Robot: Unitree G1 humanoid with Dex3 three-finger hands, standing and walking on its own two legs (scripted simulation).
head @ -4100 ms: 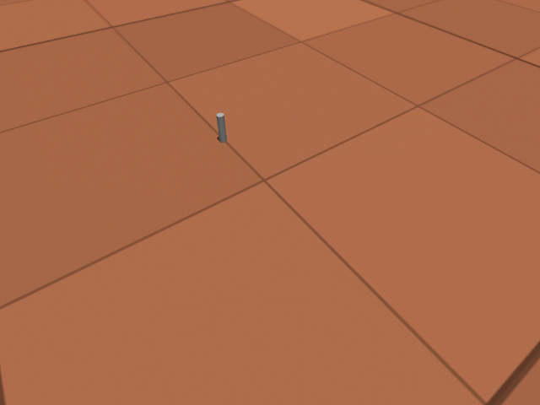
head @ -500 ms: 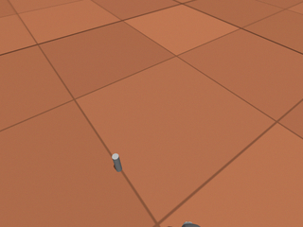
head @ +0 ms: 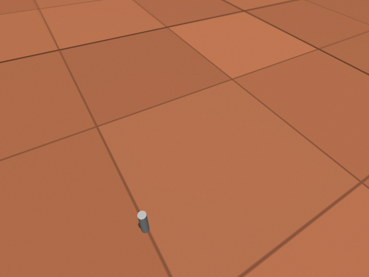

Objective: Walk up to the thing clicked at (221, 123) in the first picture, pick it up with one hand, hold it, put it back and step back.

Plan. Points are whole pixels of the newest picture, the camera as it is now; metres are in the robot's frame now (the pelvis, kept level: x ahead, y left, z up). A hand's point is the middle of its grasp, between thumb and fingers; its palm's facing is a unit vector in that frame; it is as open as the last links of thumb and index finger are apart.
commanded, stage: walk up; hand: left
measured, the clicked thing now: (143, 222) +0.50 +0.20 -0.66
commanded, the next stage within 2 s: stand in 1.60 s
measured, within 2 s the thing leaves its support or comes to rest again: neither
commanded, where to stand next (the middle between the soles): +0.16 -0.01 m, yaw +0 degrees
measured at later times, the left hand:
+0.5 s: hand out of the picture +0.14 +0.24 -0.14, palm faces -0.04 -0.94 -0.35, open 7.4 cm
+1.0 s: hand out of the picture +0.15 +0.24 -0.13, palm faces +0.01 -0.95 -0.32, open 7.4 cm
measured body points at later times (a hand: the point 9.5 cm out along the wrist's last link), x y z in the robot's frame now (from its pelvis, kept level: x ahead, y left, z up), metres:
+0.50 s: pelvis +0.05 -0.01 +0.01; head +0.06 -0.02 +0.46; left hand +0.14 +0.29 -0.11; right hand +0.12 -0.31 -0.13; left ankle +0.08 +0.11 -0.72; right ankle +0.10 -0.15 -0.72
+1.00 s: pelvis +0.07 -0.01 +0.03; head +0.07 -0.01 +0.48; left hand +0.15 +0.29 -0.11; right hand +0.17 -0.32 -0.10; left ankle +0.08 +0.11 -0.72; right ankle +0.10 -0.15 -0.72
